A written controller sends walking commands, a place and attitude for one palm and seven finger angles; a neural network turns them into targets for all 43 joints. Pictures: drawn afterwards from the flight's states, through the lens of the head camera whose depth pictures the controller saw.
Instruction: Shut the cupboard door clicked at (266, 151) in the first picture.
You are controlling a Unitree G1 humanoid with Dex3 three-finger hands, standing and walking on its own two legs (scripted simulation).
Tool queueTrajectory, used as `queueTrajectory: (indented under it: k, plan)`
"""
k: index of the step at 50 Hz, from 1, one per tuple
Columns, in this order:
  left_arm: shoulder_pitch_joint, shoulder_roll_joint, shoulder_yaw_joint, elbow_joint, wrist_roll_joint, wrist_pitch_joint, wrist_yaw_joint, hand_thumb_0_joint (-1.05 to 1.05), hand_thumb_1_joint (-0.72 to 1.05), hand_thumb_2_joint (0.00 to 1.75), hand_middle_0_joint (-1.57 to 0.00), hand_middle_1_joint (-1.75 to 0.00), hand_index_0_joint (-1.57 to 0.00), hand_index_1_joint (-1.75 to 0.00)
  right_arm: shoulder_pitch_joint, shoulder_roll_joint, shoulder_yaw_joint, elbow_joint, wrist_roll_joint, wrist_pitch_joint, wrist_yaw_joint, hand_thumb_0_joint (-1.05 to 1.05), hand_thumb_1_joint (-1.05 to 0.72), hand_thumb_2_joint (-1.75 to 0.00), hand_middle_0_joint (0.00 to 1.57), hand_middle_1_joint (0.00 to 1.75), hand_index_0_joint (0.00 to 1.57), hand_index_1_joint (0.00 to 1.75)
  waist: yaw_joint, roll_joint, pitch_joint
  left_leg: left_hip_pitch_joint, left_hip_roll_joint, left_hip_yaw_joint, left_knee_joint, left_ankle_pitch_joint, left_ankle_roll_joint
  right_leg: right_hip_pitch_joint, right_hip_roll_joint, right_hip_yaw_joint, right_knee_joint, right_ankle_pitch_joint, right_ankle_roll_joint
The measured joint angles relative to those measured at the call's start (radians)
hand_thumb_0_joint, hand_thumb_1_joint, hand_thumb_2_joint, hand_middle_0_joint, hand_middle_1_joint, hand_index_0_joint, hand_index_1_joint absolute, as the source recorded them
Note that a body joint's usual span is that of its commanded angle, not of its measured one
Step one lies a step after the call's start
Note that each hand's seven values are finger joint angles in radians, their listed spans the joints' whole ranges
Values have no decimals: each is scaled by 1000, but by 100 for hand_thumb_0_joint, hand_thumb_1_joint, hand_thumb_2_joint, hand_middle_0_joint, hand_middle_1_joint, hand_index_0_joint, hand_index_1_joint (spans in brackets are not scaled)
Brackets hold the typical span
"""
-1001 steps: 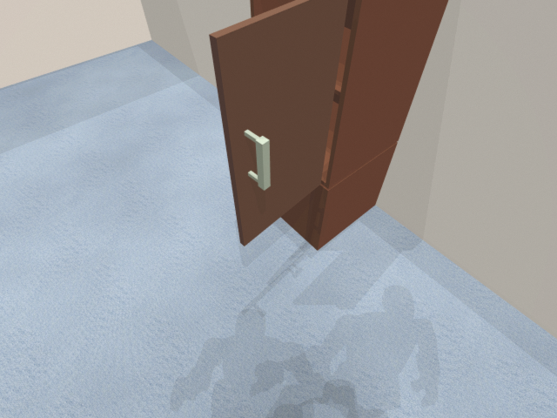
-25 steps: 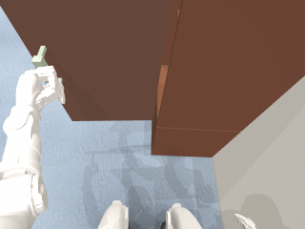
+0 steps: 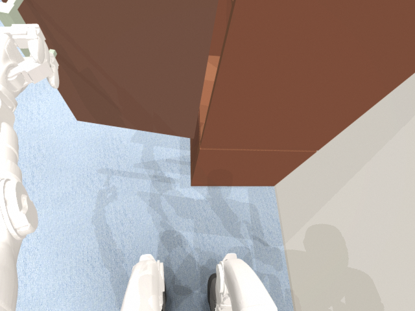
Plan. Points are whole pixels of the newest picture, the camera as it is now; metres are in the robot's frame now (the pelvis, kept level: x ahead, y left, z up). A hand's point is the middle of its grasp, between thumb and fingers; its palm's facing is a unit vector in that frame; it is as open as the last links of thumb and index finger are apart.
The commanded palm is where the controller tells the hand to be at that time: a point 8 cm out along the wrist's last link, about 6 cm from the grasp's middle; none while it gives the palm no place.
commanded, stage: push the door shut along its arc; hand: left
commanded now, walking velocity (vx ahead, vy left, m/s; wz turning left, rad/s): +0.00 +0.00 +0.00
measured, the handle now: (32, 36) +0.59 +0.28 +0.08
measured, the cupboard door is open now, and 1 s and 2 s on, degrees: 82 68 63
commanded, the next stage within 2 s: pull the fist back off the door in 1.00 s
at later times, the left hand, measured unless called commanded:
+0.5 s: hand (75, 39) +0.58 +0.21 +0.09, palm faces -0.22 -0.98 -0.01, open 3.1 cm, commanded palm +0.59 +0.22 +0.09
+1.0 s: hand (93, 27) +0.61 +0.18 +0.10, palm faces -0.30 -0.95 -0.02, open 3.0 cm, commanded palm +0.65 +0.17 +0.09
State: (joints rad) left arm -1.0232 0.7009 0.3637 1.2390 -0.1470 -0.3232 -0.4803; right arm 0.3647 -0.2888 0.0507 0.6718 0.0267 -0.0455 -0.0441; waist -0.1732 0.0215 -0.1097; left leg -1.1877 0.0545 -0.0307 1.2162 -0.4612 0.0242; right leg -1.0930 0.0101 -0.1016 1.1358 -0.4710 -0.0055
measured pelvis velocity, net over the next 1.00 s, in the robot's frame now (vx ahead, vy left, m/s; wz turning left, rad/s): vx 0.01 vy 0.01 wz -0.05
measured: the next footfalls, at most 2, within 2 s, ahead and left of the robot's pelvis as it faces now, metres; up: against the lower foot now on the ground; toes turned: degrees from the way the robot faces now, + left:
none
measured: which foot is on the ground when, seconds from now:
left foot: down 0.00-1.00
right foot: down 0.00-1.00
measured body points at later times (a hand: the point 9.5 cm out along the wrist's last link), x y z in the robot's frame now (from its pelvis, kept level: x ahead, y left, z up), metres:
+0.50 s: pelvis +0.01 +0.01 -0.01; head +0.19 +0.05 +0.40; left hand +0.59 +0.26 +0.10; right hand -0.01 -0.26 -0.10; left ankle +0.05 +0.10 -0.63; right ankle +0.03 -0.13 -0.63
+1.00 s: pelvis +0.01 +0.01 -0.02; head +0.21 +0.04 +0.38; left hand +0.62 +0.23 +0.10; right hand -0.04 -0.26 -0.11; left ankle +0.05 +0.10 -0.63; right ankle +0.03 -0.13 -0.63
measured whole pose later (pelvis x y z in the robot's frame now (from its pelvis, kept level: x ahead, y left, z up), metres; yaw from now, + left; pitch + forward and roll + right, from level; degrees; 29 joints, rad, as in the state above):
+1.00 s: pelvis +0.01 +0.01 -0.02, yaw -3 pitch +31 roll -8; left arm -1.41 0.86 0.27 1.36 -0.01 -0.16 -0.57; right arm 0.39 -0.27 0.09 0.67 0.00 -0.05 -0.04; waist -0.30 0.05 -0.09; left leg -1.37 0.08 -0.05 1.33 -0.52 0.03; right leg -1.26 0.04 -0.11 1.22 -0.50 0.00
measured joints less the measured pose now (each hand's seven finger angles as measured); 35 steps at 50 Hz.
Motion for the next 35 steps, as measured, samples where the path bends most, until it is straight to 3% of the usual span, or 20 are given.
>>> queueTrajectory:
  k: [20,35]
  plan:
    - [-198,77,-27,65,79,74,-38,2,90,90,-130,-150,-129,-150,12,15,26,-12,-20,-3,6,0,-90,-90,21,30,21,30,-69,14,8,-95,7,0,47,-21,15,-86,8,3,22,-5,14]
    - [-278,117,10,91,131,116,-67,2,90,90,-130,-150,-130,-150,21,17,36,-38,-31,8,4,0,-90,-90,21,30,21,30,-125,33,13,-122,27,8,73,-48,16,-117,26,14,38,-18,16]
